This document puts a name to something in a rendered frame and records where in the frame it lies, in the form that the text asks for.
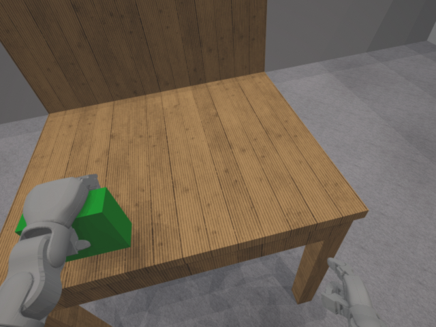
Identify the right robot hand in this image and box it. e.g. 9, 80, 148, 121
322, 258, 373, 318

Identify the table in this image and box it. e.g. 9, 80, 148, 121
0, 0, 369, 327

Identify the robot left forearm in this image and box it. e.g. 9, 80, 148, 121
0, 221, 71, 327

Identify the robot right forearm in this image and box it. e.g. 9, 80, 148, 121
347, 305, 388, 327

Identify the left robot hand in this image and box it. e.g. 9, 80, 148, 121
22, 174, 101, 257

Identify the sponge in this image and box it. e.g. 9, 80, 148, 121
15, 187, 132, 262

